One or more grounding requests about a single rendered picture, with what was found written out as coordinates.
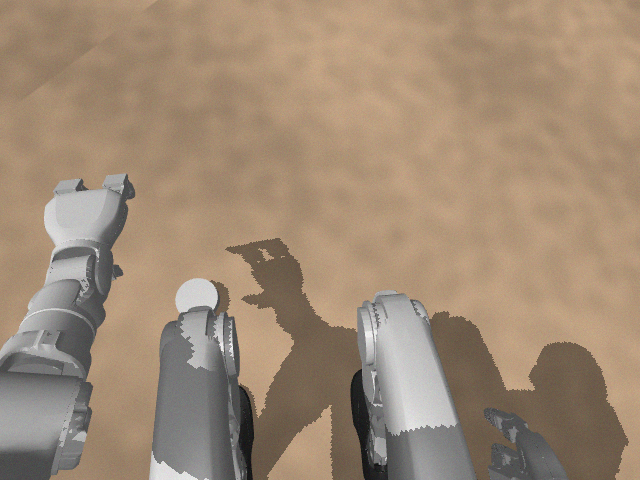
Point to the right robot hand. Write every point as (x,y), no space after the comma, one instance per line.
(534,458)

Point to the tin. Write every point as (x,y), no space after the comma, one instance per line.
(197,292)

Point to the left robot hand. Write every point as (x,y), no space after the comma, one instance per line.
(77,213)

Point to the left robot arm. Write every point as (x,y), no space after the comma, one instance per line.
(44,396)

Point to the left robot foot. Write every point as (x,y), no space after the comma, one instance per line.
(246,435)

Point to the right robot foot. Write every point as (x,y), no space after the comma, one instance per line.
(371,471)

